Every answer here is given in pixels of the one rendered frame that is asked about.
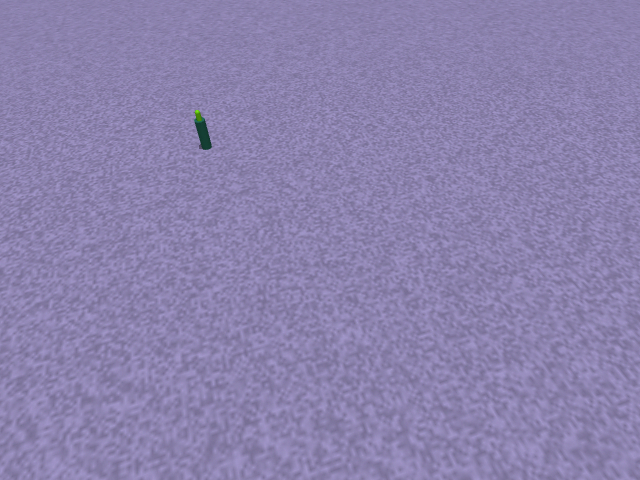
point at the bottle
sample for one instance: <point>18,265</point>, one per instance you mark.
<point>202,131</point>

